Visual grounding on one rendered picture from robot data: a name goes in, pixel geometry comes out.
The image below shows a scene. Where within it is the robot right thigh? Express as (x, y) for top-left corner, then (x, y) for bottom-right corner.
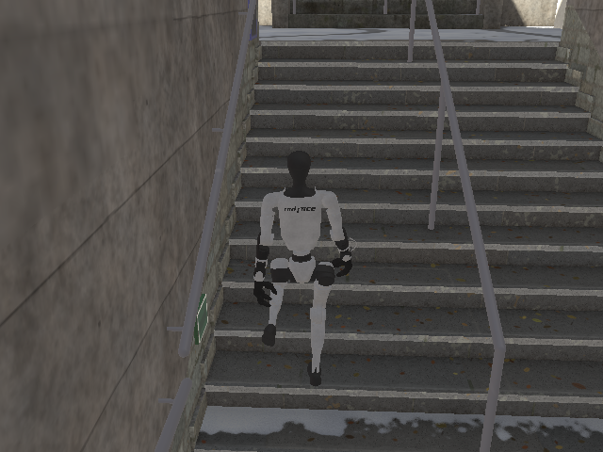
(310, 262), (335, 324)

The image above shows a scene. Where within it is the left robot hand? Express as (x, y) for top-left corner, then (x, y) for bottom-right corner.
(253, 281), (277, 307)

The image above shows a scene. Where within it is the left robot forearm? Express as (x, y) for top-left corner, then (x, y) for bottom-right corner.
(253, 232), (269, 282)

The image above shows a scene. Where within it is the robot right upper arm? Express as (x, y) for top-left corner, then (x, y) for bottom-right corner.
(319, 190), (345, 241)

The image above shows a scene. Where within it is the right robot hand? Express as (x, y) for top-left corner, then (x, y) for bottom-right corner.
(332, 256), (352, 277)

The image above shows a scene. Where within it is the robot left upper arm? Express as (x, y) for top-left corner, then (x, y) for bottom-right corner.
(259, 192), (280, 246)

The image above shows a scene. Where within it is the humanoid robot torso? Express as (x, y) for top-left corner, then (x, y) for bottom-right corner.
(278, 187), (322, 283)

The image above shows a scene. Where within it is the right robot forearm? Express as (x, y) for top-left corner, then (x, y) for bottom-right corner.
(335, 227), (351, 262)

